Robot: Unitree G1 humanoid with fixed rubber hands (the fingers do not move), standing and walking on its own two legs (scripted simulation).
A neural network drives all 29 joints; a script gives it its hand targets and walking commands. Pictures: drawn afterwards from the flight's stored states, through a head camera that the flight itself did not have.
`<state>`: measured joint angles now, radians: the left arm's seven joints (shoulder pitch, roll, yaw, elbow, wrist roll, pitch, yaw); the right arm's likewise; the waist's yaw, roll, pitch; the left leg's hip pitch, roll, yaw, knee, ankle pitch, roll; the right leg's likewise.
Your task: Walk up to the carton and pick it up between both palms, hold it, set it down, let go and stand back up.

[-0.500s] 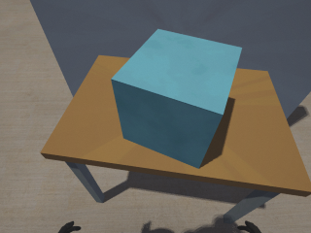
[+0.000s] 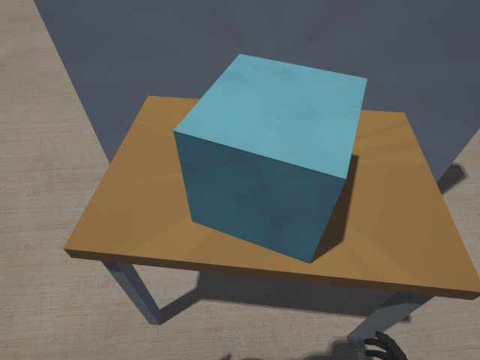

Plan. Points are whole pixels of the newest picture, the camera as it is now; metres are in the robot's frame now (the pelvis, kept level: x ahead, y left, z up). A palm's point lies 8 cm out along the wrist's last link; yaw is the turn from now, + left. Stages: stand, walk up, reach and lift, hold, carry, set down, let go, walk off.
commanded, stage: walk up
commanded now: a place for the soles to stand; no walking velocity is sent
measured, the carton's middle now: (273, 155) +0.51 -0.04 +0.03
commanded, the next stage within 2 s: none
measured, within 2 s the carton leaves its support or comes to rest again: neither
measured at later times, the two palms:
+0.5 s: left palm out of the picture +0.07 +0.25 -0.11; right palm out of the picture +0.09 -0.27 -0.11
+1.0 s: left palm (113, 349) +0.16 +0.24 -0.11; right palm out of the picture +0.10 -0.28 -0.11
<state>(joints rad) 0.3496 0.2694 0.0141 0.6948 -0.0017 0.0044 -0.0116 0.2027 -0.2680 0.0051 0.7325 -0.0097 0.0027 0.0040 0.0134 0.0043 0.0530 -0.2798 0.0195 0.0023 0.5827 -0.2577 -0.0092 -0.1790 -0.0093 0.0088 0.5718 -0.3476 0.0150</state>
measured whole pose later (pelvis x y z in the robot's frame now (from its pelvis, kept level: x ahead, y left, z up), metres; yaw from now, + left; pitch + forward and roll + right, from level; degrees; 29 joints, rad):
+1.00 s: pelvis +0.03 -0.01 -0.01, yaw -8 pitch -3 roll +1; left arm 0.34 0.26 0.03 0.63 0.01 0.00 0.00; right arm 0.25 -0.29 -0.01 0.69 -0.02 0.01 0.00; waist -0.01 0.00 0.06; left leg -0.24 0.08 0.12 0.69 -0.40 -0.03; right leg -0.20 0.04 0.14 0.71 -0.45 0.00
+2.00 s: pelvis +0.01 +0.00 +0.00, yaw -10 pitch -3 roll +0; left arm 0.26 0.25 0.02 0.74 0.01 0.01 -0.01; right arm 0.36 -0.26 -0.01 0.68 -0.01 -0.01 0.00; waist 0.00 0.00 0.06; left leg -0.24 0.01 0.01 0.58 -0.28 0.00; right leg -0.23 0.01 0.00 0.57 -0.29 -0.01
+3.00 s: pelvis +0.02 +0.03 +0.01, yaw -12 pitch -7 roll -1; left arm 0.20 0.33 0.00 0.50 -0.19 -0.09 -0.07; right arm 0.27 -0.13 -0.05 0.47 0.07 -0.18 -0.07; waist 0.03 -0.01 0.10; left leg -0.08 0.00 0.08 0.46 -0.25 0.04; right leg -0.07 -0.01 0.03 0.42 -0.23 0.03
